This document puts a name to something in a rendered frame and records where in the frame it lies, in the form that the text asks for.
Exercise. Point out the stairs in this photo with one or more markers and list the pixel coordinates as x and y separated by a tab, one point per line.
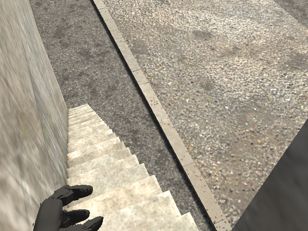
123	193

